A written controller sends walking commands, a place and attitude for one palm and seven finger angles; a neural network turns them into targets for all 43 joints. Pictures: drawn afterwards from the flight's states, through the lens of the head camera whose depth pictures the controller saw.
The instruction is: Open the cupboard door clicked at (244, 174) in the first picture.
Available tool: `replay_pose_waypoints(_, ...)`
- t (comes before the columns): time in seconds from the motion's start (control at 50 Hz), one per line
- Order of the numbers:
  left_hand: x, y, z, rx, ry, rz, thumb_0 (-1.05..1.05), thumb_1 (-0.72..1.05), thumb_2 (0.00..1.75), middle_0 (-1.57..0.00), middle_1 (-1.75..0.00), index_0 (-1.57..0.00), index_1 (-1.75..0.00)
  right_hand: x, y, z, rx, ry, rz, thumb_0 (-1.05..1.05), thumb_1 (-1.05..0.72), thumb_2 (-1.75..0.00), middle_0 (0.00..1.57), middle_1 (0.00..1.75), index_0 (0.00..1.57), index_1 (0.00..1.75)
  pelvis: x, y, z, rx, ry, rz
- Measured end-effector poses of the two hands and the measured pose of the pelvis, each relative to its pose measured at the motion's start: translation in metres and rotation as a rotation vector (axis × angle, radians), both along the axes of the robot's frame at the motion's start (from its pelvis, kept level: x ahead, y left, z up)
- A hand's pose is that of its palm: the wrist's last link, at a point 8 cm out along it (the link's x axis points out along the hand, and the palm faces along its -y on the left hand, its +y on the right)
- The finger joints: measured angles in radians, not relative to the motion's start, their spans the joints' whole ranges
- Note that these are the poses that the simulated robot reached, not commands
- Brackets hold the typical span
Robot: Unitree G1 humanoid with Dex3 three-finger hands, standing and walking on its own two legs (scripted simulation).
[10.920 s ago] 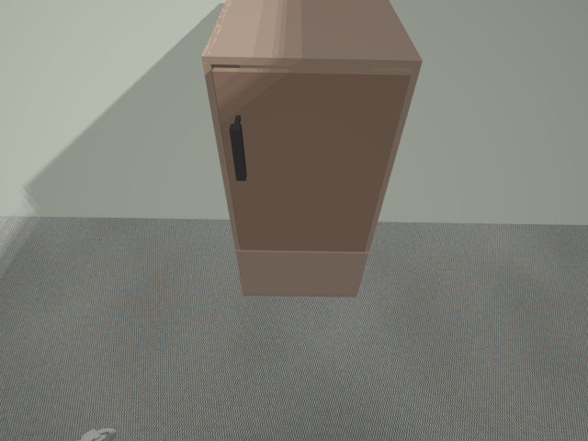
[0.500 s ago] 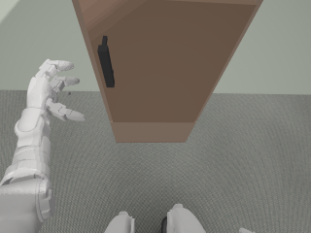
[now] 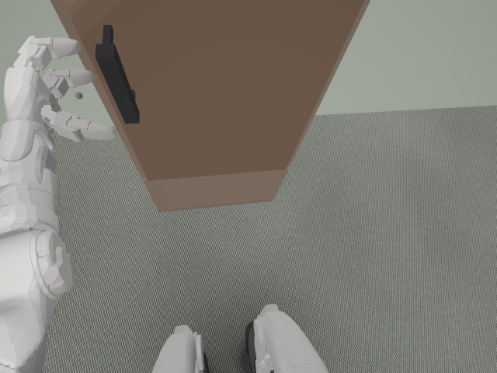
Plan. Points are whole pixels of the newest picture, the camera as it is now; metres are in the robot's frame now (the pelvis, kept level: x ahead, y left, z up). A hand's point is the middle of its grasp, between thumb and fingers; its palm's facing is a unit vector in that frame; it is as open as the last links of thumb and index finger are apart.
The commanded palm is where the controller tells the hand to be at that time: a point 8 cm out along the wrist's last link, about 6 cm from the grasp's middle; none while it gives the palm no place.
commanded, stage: move the hooked fingers beside the handle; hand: left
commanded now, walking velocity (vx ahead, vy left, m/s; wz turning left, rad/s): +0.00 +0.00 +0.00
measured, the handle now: (121, 78) +0.56 +0.15 +0.06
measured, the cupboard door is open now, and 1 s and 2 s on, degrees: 0 0 0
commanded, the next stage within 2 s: slide the fingers in behind the handle in 0.72 s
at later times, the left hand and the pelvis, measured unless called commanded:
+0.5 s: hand (76, 105) +0.51 +0.20 +0.06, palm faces +0.02 -1.00 +0.00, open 14.0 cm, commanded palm +0.49 +0.25 +0.06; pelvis +0.01 +0.01 +0.00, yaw +0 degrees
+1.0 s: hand (87, 103) +0.52 +0.19 +0.06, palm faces +0.01 -1.00 -0.01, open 14.0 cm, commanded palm +0.49 +0.23 +0.06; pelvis +0.01 +0.01 +0.00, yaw +0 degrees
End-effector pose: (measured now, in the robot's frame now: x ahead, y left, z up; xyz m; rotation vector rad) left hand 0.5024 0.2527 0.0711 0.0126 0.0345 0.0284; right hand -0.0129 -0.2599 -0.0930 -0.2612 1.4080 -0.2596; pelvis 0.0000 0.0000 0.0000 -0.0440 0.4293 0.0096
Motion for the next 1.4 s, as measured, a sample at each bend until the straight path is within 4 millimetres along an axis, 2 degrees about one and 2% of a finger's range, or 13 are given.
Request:
replay_pose_waypoints(0.16,-0.007,0.003,-0.004,-0.002,0.015,-0.007,-0.01,-0.50,0.30,-0.30,-1.20,-0.30,-1.20,-0.002,0.004,0.006,0.015,0.030,-0.018,0.01,-0.90,-0.89,0.21,0.30,0.20,0.30,0.007,0.002,0.006,-0.001,-0.006,-0.007)
replay_pose_waypoints(0.28,-0.013,0.008,-0.008,0.001,0.012,0.004,-0.02,-0.50,0.30,-0.30,-1.20,-0.30,-1.20,0.014,0.002,0.007,0.004,0.002,0.005,0.01,-0.90,-0.89,0.21,0.30,0.20,0.30,0.009,0.003,0.007,-0.005,-0.013,0.003)
replay_pose_waypoints(0.44,-0.011,0.004,-0.004,-0.012,0.000,-0.015,-0.02,-0.50,0.30,-0.30,-1.20,-0.30,-1.20,0.039,0.002,0.005,-0.004,-0.049,0.037,0.00,-0.90,-0.89,0.21,0.30,0.20,0.30,0.011,0.006,0.006,-0.011,-0.015,0.013)
replay_pose_waypoints(0.54,-0.011,0.007,-0.009,-0.005,0.011,-0.003,-0.01,-0.50,0.30,-0.30,-1.20,-0.30,-1.20,0.047,0.005,0.003,-0.001,-0.077,0.045,0.00,-0.91,-0.89,0.21,0.30,0.20,0.30,0.010,0.007,0.004,-0.010,-0.013,0.009)
replay_pose_waypoints(0.66,-0.014,0.007,-0.007,-0.001,-0.008,-0.007,-0.02,-0.50,0.30,-0.30,-1.20,-0.30,-1.20,0.044,0.009,-0.001,0.015,-0.059,0.045,0.00,-0.91,-0.89,0.21,0.30,0.20,0.30,0.009,0.008,0.003,-0.012,-0.015,0.014)
replay_pose_waypoints(0.88,-0.007,-0.001,-0.008,0.000,-0.004,-0.005,-0.02,-0.50,0.30,-0.30,-1.20,-0.30,-1.20,0.026,0.010,-0.001,0.015,-0.025,0.023,0.00,-0.90,-0.89,0.21,0.30,0.20,0.30,0.007,0.008,0.002,-0.012,-0.008,0.012)
replay_pose_waypoints(1.02,-0.009,-0.012,-0.006,-0.003,-0.004,-0.021,-0.01,-0.50,0.30,-0.30,-1.20,-0.30,-1.20,0.016,0.010,0.001,0.023,-0.004,0.011,0.01,-0.91,-0.89,0.21,0.30,0.20,0.30,0.007,0.007,0.004,-0.009,-0.014,0.011)
replay_pose_waypoints(1.4,-0.010,-0.041,-0.007,0.008,-0.015,-0.014,-0.02,-0.50,0.30,-0.30,-1.20,-0.30,-1.20,0.026,0.005,-0.005,0.038,-0.046,0.028,0.00,-0.91,-0.89,0.21,0.30,0.20,0.30,0.004,0.002,0.002,0.003,-0.017,0.012)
